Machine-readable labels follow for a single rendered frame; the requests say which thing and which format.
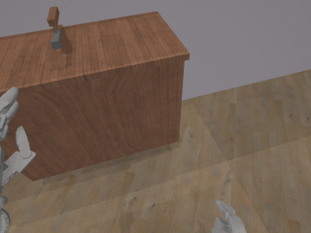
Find left robot hand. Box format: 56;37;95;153
0;86;36;195

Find counter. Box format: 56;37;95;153
0;6;190;182

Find tap lever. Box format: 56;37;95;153
51;29;62;50

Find robot left forearm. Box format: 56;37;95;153
0;195;11;233

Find right robot hand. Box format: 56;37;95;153
212;199;247;233

